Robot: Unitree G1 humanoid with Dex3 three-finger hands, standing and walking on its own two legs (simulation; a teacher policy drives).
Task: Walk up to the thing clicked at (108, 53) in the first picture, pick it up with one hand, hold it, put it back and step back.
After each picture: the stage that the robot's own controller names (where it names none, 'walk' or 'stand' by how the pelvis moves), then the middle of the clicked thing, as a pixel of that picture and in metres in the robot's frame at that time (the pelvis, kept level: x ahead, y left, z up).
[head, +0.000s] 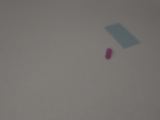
stand; (108, 53) +1.22 -0.35 -0.72
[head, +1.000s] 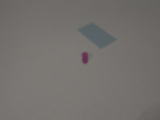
walk; (84, 57) +1.13 +0.03 -0.69
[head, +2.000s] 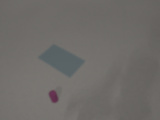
walk; (53, 96) +0.68 +0.29 -0.72
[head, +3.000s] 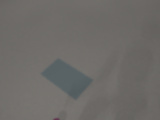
stand; out of the picture +0.44 +0.23 -0.71
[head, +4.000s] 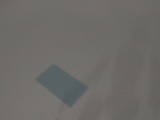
stand; out of the picture +0.40 +0.22 -0.72
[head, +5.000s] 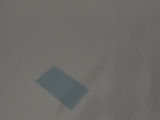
stand; out of the picture +0.38 +0.21 -0.73
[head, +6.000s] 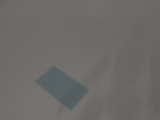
stand; out of the picture +0.37 +0.22 -0.73
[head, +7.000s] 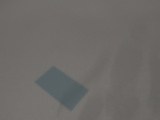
stand; out of the picture +0.37 +0.22 -0.73
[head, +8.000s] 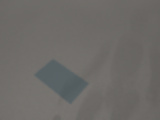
go down; out of the picture +0.38 +0.21 -0.72
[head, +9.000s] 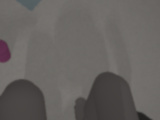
go down; (1, 51) +0.47 +0.24 -0.29
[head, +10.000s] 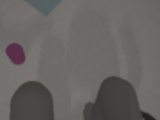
approach; (16, 54) +0.46 +0.23 -0.30
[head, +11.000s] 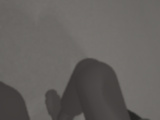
close in; out of the picture +0.45 +0.28 -0.23
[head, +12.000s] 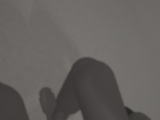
close; out of the picture +0.44 +0.28 -0.23
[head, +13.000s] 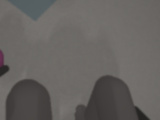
lift; out of the picture +0.38 +0.27 -0.10
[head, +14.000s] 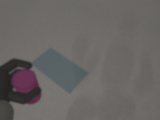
hold; (28, 87) +0.32 +0.17 +0.04
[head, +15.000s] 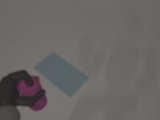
hold; (33, 94) +0.31 +0.16 +0.00
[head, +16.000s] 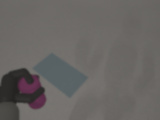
hold; (33, 92) +0.33 +0.17 -0.01
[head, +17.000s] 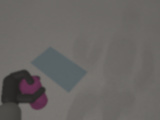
crouch; (34, 93) +0.33 +0.16 -0.03
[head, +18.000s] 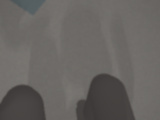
crouch; out of the picture +0.47 +0.25 -0.12
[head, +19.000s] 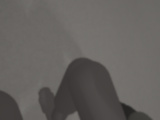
lower; out of the picture +0.44 +0.29 -0.24
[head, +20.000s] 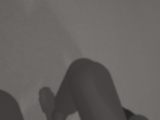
lower; out of the picture +0.44 +0.29 -0.24
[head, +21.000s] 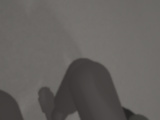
lower; out of the picture +0.44 +0.29 -0.24
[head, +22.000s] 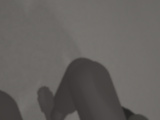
lower; out of the picture +0.44 +0.29 -0.24
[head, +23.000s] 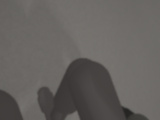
loosen; out of the picture +0.44 +0.29 -0.24
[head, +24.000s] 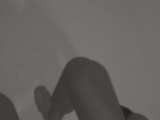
withdraw; out of the picture +0.44 +0.29 -0.24
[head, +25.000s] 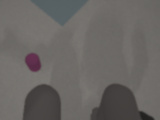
walk; (33, 63) +0.46 +0.21 -0.35
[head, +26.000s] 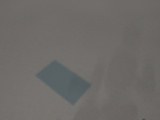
stand; out of the picture +0.37 +0.17 -0.66
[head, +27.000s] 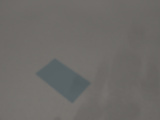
stand; out of the picture +0.39 +0.19 -0.67
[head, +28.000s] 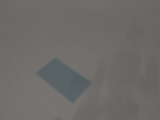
stand; out of the picture +0.38 +0.19 -0.67
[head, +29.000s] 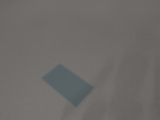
stand; out of the picture +0.40 +0.19 -0.72
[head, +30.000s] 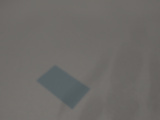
stand; out of the picture +0.37 +0.21 -0.73
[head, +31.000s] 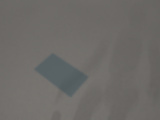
walk; out of the picture +0.38 +0.22 -0.72
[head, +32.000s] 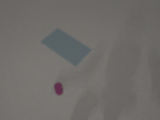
walk; (58, 89) +0.61 +0.15 -0.70
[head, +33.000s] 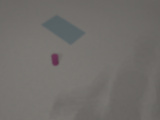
walk; (55, 59) +0.96 +0.19 -0.71
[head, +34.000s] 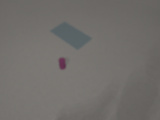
stand; (62, 63) +0.99 +0.18 -0.70
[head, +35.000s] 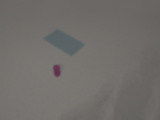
stand; (56, 70) +0.98 +0.20 -0.72
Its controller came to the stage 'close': yes
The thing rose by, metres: 0.71
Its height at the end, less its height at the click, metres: +0.00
